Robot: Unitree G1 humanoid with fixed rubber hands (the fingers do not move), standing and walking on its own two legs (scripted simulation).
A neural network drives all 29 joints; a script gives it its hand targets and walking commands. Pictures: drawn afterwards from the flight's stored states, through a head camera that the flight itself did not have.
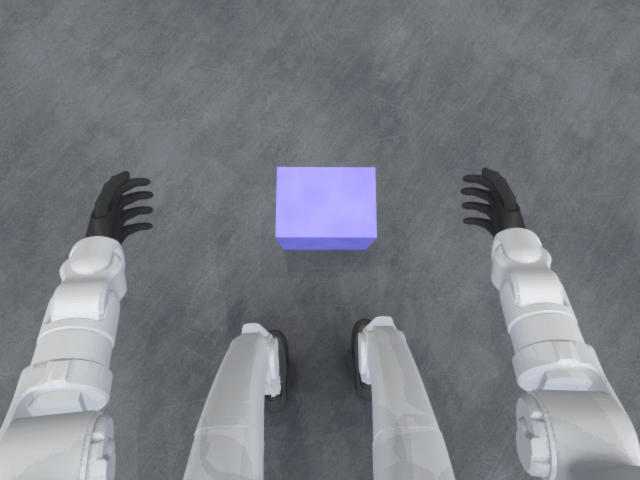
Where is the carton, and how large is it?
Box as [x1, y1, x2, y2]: [275, 167, 376, 249]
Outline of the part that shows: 277,167 275,236 284,249 365,249 376,237 374,167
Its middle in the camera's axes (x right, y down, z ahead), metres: +0.01 -0.07 +0.98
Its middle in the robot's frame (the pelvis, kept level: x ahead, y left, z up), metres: +0.51 -0.01 -0.58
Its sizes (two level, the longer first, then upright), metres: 0.229 0.166 0.212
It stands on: the floor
